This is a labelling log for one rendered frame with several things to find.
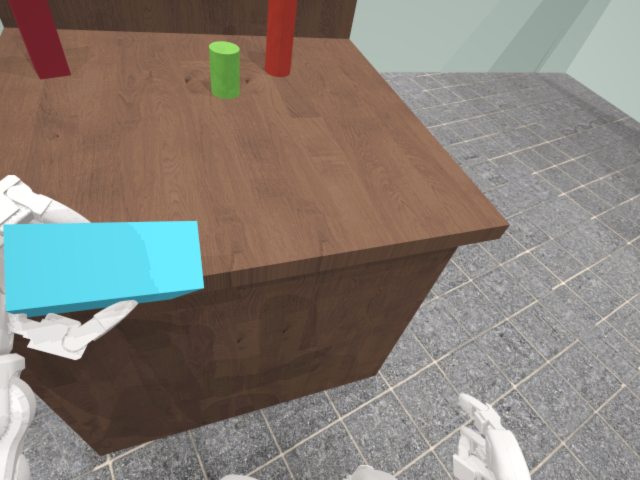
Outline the robot right shin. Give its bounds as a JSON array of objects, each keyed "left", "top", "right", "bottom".
[{"left": 354, "top": 465, "right": 374, "bottom": 473}]

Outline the robot left hand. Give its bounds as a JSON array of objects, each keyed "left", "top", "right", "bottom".
[{"left": 0, "top": 175, "right": 138, "bottom": 360}]

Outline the robot left forearm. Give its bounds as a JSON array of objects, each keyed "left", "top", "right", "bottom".
[{"left": 0, "top": 353, "right": 36, "bottom": 480}]

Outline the robot right hand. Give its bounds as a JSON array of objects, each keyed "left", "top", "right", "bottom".
[{"left": 453, "top": 393, "right": 531, "bottom": 480}]

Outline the sponge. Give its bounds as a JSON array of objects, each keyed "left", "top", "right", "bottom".
[{"left": 3, "top": 221, "right": 204, "bottom": 317}]

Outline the table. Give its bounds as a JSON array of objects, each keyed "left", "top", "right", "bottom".
[{"left": 0, "top": 0, "right": 510, "bottom": 456}]

